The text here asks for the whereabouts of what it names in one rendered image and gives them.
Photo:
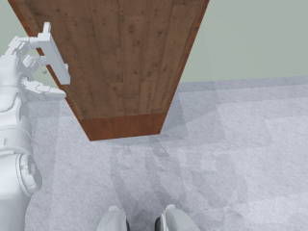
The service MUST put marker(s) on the handle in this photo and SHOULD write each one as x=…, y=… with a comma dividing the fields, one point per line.
x=52, y=54

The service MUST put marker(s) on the robot left hand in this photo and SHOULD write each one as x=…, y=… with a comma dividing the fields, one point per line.
x=13, y=70

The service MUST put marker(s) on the left robot forearm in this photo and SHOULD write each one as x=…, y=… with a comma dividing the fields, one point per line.
x=15, y=126

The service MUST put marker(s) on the cupboard door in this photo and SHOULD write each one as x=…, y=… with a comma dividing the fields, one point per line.
x=124, y=56

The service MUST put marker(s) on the robot left upper arm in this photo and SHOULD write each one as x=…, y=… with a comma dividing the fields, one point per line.
x=20, y=178

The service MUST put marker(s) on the right robot thigh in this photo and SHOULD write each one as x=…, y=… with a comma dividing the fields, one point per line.
x=177, y=220

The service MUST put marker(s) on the robot left shin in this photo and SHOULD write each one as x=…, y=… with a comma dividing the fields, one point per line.
x=112, y=208

